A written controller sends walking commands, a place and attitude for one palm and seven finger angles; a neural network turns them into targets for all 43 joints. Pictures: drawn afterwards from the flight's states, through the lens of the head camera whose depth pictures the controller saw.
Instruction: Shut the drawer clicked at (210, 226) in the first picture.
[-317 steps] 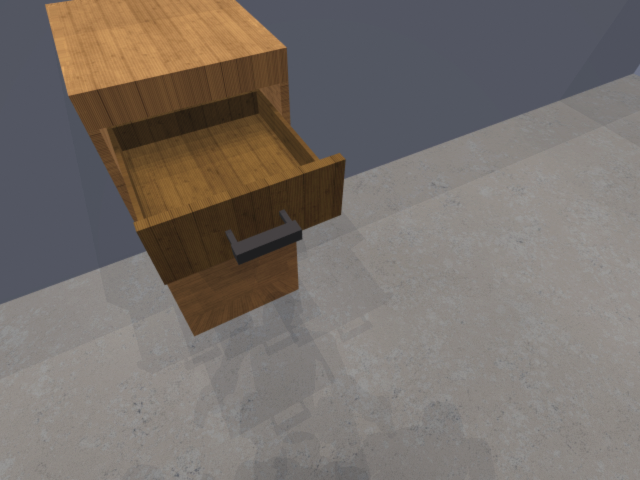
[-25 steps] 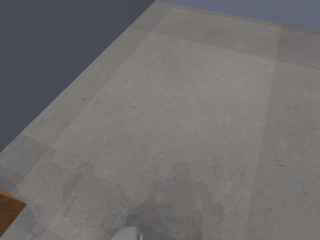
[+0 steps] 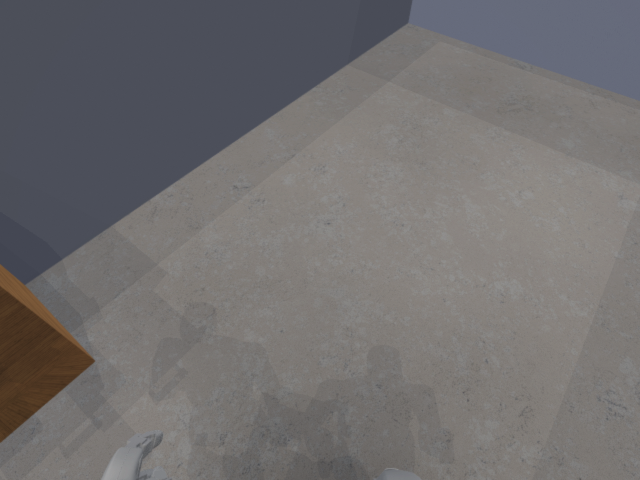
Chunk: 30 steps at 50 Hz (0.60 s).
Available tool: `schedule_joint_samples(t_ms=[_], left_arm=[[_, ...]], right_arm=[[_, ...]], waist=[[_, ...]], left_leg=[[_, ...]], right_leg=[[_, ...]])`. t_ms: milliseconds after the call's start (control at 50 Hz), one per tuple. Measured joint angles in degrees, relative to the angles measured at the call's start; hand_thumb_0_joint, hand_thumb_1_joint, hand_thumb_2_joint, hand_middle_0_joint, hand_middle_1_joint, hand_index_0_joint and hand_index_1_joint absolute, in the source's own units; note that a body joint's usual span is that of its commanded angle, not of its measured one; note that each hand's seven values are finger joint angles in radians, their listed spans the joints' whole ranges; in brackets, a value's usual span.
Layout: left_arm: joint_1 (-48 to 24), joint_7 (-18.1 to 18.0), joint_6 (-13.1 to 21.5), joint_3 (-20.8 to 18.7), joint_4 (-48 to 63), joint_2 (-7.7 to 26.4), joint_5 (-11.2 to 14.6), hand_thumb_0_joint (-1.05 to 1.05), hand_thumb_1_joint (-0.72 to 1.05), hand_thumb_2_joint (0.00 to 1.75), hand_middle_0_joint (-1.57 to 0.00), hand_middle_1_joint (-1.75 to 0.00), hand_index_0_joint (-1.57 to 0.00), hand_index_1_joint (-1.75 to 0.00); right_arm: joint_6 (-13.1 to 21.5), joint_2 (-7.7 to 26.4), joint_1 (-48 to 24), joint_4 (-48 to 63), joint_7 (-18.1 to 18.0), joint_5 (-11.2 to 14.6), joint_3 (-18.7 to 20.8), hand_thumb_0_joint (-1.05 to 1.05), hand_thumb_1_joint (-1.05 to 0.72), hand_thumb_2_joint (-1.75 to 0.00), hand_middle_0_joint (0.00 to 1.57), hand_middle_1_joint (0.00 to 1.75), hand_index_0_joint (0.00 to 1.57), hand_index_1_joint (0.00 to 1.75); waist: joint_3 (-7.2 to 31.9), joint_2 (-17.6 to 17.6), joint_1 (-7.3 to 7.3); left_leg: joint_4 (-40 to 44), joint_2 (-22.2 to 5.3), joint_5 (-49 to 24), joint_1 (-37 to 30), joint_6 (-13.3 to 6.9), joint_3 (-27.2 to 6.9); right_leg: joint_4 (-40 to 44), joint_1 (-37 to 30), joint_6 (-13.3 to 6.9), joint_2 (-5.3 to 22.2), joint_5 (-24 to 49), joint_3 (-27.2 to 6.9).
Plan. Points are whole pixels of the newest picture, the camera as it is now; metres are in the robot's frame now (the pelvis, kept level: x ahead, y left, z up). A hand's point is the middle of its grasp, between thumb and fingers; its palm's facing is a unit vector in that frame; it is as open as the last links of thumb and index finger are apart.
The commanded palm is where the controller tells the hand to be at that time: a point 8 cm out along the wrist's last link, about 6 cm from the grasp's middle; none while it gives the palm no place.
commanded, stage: turn to face it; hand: left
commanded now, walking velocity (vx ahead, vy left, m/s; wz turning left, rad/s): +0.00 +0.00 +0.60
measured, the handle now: out of the picture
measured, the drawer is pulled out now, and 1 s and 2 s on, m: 0.28 0.28 0.28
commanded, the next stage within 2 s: take the last steps up to it in 1.36 s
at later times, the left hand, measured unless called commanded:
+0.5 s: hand out of the picture -0.03 +0.19 -0.16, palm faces +0.35 -0.90 -0.27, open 7.4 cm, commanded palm none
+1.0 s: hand out of the picture -0.06 +0.24 -0.15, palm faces +0.58 -0.76 -0.28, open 7.4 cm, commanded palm none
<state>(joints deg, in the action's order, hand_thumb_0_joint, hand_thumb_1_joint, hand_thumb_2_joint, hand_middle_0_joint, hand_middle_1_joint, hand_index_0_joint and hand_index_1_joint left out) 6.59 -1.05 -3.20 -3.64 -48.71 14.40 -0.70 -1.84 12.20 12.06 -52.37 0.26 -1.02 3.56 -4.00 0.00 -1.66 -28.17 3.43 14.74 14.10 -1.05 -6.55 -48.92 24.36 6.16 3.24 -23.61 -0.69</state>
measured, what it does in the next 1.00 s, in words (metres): steps on the spot, turning left: right foot, then left foot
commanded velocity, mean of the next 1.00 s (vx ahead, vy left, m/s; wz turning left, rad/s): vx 0.00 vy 0.00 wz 0.59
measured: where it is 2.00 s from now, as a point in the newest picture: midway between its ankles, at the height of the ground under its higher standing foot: outside the picture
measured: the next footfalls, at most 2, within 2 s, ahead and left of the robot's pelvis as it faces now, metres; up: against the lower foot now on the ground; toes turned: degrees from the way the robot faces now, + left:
right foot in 0.08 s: +0.06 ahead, -0.13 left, +0.00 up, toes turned +2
left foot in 0.56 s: -0.01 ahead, +0.11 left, +0.00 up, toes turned +28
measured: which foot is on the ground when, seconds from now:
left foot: down 0.00-0.08, up 0.10-0.54, down 0.56-1.00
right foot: up 0.00-0.06, down 0.08-0.56, up 0.58-1.00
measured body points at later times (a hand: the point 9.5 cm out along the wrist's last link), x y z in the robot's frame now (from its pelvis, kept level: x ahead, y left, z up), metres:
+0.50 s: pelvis -0.01 -0.02 +0.00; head +0.03 -0.01 +0.44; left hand -0.05 +0.23 -0.14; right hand +0.17 -0.25 -0.14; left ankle -0.05 +0.10 -0.70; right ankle +0.02 -0.14 -0.74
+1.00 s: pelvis -0.03 +0.00 +0.00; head -0.01 +0.02 +0.45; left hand -0.09 +0.28 -0.13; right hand +0.16 -0.17 -0.14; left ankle -0.05 +0.09 -0.74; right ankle +0.06 -0.14 -0.68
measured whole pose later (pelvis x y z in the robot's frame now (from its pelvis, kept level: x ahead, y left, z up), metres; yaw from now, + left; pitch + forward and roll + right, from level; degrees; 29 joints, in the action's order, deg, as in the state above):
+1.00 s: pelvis -0.03 +0.00 +0.00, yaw +36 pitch +1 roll -1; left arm 8.8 -1.2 -3.8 -4.2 -50.7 14.7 -1.0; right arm -1.9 11.1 13.6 -53.0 0.2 -0.9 3.2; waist -2.5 0.0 -1.6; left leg -25.6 5.2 9.6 16.0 -3.5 -6.4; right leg -53.2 24.5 6.0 3.5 -22.9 -1.5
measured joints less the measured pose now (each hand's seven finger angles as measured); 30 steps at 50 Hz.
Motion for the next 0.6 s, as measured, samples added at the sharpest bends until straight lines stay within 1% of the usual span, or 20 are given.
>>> schedule_joint_samples(t_ms=[40,60,80,100,120,140,160,200,220,260,320,380,440,500,540,560,580,600], left_arm=[[-0.4,0.0,0.6,0.4,0.7,-0.7,0.3,0.01,0.91,0.90,-0.20,-0.30,-0.19,-0.29],[-0.4,0.1,1.0,0.7,1.0,-1.0,0.4,0.01,0.91,0.90,-0.20,-0.30,-0.19,-0.29],[-0.2,0.1,1.8,0.9,1.4,-1.2,0.2,0.01,0.91,0.90,-0.20,-0.30,-0.20,-0.29],[-0.2,0.0,2.3,1.2,1.3,-1.9,0.0,0.01,0.91,0.90,-0.20,-0.30,-0.20,-0.29],[0.0,-0.1,2.6,1.7,1.4,-2.5,-0.2,0.01,0.91,0.90,-0.20,-0.30,-0.20,-0.29],[0.4,-0.1,2.7,2.0,1.4,-3.0,-0.3,0.01,0.91,0.90,-0.20,-0.30,-0.20,-0.29],[1.0,-0.2,2.7,2.2,1.4,-3.5,-0.3,0.01,0.91,0.90,-0.20,-0.30,-0.20,-0.29],[2.2,-0.4,2.5,2.3,1.1,-4.2,-0.3,0.01,0.91,0.90,-0.21,-0.30,-0.20,-0.29],[2.6,-0.4,2.4,2.4,0.8,-4.4,-0.4,0.01,0.91,0.90,-0.21,-0.30,-0.20,-0.29],[3.5,-0.4,2.5,2.4,0.3,-4.7,-0.4,0.01,0.91,0.90,-0.21,-0.30,-0.20,-0.29],[4.7,-0.5,2.6,2.4,-0.3,-4.7,-0.6,0.01,0.91,0.90,-0.21,-0.30,-0.20,-0.29],[5.9,-0.4,2.4,2.2,-1.0,-4.4,-0.8,0.01,0.91,0.90,-0.21,-0.30,-0.20,-0.29],[7.0,-0.3,2.0,1.8,-1.8,-3.6,-1.1,0.01,0.91,0.90,-0.21,-0.30,-0.20,-0.30],[7.9,-0.2,1.6,1.1,-2.5,-2.2,-1.2,0.01,0.91,0.90,-0.21,-0.30,-0.20,-0.30],[8.5,-0.1,1.2,0.5,-3.0,-1.1,-1.1,0.01,0.91,0.90,-0.21,-0.30,-0.20,-0.29],[9.1,0.0,1.1,0.2,-3.1,-0.6,-0.9,0.01,0.91,0.90,-0.21,-0.30,-0.20,-0.29],[9.1,0.0,0.7,-0.1,-3.4,0.2,-0.7,0.01,0.91,0.90,-0.21,-0.30,-0.20,-0.29],[8.7,-0.1,0.0,-0.5,-3.9,0.9,-0.6,0.01,0.91,0.90,-0.21,-0.30,-0.20,-0.29]], right_arm=[[-0.3,0.5,0.8,-0.4,-0.1,0.0,0.4,0.01,-0.90,-0.89,0.21,0.30,0.21,0.30],[-0.5,0.8,1.3,-0.5,-0.1,0.1,0.6,0.01,-0.90,-0.89,0.21,0.30,0.21,0.30],[-0.7,1.2,1.8,-0.7,-0.1,0.4,0.8,0.01,-0.90,-0.89,0.21,0.30,0.21,0.30],[-0.9,1.7,1.7,-1.1,-0.1,0.6,1.3,0.01,-0.90,-0.89,0.21,0.30,0.21,0.30],[-1.3,2.1,1.7,-1.3,-0.2,0.6,1.7,0.01,-0.90,-0.89,0.21,0.30,0.21,0.30],[-1.6,2.6,1.8,-1.5,-0.1,0.5,2.0,0.01,-0.90,-0.89,0.21,0.30,0.21,0.30],[-1.9,2.9,1.9,-1.7,0.0,0.4,2.2,0.01,-0.90,-0.89,0.20,0.30,0.21,0.30],[-2.2,3.5,1.9,-2.0,0.5,0.2,2.5,0.01,-0.91,-0.89,0.20,0.30,0.20,0.30],[-2.3,3.7,1.8,-2.1,0.7,0.2,2.6,0.01,-0.91,-0.89,0.20,0.30,0.20,0.30],[-2.4,3.8,1.6,-2.1,1.0,0.2,2.6,0.01,-0.91,-0.89,0.20,0.30,0.20,0.30],[-2.8,3.8,0.8,-2.1,1.2,0.2,2.4,0.01,-0.91,-0.89,0.20,0.30,0.20,0.30],[-3.2,3.6,-0.6,-2.1,1.4,0.3,2.2,0.01,-0.91,-0.89,0.20,0.30,0.20,0.30],[-3.2,3.2,-2.4,-1.8,1.5,0.4,1.9,0.01,-0.91,-0.89,0.20,0.30,0.20,0.30],[-2.6,2.7,-4.2,-0.9,1.5,0.6,1.5,0.01,-0.91,-0.89,0.20,0.30,0.20,0.30],[-1.7,2.4,-4.9,0.1,1.5,0.7,1.1,0.01,-0.91,-0.89,0.20,0.30,0.20,0.30],[-1.2,2.5,-4.9,0.7,1.6,0.6,1.0,0.01,-0.91,-0.89,0.20,0.30,0.20,0.30],[-0.5,2.1,-5.3,1.0,1.5,0.5,1.0,0.01,-0.91,-0.89,0.20,0.30,0.20,0.30],[0.0,1.7,-5.7,1.2,1.4,0.5,0.8,0.01,-0.91,-0.89,0.20,0.30,0.20,0.30]], waist=[[0.1,-1.0,-0.57],[0.3,-1.4,-0.67],[0.6,-1.8,-0.60],[0.3,-2.9,-0.61],[0.1,-3.5,-0.82],[0.1,-3.8,-1.00],[0.2,-3.9,-0.99],[0.2,-3.8,-0.90],[0.1,-3.6,-0.93],[-0.1,-3.2,-0.92],[-0.7,-2.3,-0.40],[-1.3,-1.6,0.48],[-1.7,-0.6,1.55],[-2.0,0.7,2.67],[-1.9,1.5,3.09],[-1.4,1.7,3.23],[-1.4,2.8,3.27],[-1.7,3.6,3.49]], left_leg=[[-1.6,0.3,0.6,1.0,0.8,-1.4],[-2.9,0.6,1.3,1.8,1.3,-2.1],[-4.9,0.9,2.2,2.8,1.8,-2.7],[-9.0,0.8,6.3,4.3,2.4,-2.8],[-15.0,1.0,10.7,6.4,2.7,-1.9],[-21.3,1.1,12.9,8.6,3.0,-0.7],[-27.0,1.0,13.5,10.5,3.2,0.6],[-35.5,-0.3,11.5,13.1,3.9,3.2],[-37.9,-1.1,10.2,13.9,4.3,4.1],[-39.8,-2.5,8.3,14.6,5.1,5.1],[-37.7,-4.3,7.7,14.2,5.9,5.9],[-33.3,-5.4,8.2,13.0,6.1,6.9],[-27.4,-5.9,9.0,11.0,5.8,8.6],[-19.8,-5.7,9.6,7.9,5.0,10.5],[-12.4,-5.2,6.5,4.8,4.4,11.7],[-7.7,-5.0,3.5,2.7,3.5,11.9],[-7.4,-4.1,3.5,3.0,1.5,12.0],[-8.7,-3.4,3.9,3.7,-0.1,11.8]], right_leg=[[6.7,-2.9,-0.5,-1.2,1.5,0.3],[11.7,-5.1,-0.7,-1.6,4.5,0.7],[15.9,-6.9,-1.8,-1.6,7.5,1.3],[15.6,-7.0,-3.7,-2.0,7.7,2.1],[14.9,-7.2,-5.3,-1.7,7.0,3.1],[14.8,-7.7,-6.4,-1.1,6.3,4.0],[15.4,-8.4,-7.0,-0.5,6.0,4.7],[17.2,-10.1,-7.3,0.5,6.4,5.9],[18.0,-10.9,-7.3,0.9,6.8,6.5],[19.3,-12.1,-7.3,1.8,7.3,8.0],[20.1,-13.3,-7.2,2.9,7.5,10.1],[20.0,-13.7,-7.0,3.9,7.2,12.2],[18.9,-13.4,-6.4,4.9,6.7,14.2],[16.8,-12.5,-5.5,6.1,5.7,16.0],[14.2,-11.6,-4.5,7.2,4.4,17.4],[11.8,-10.6,-3.9,7.8,3.2,17.9],[7.8,-8.8,-3.1,8.5,0.5,16.4],[2.6,-6.6,-2.5,8.0,-3.8,13.3]])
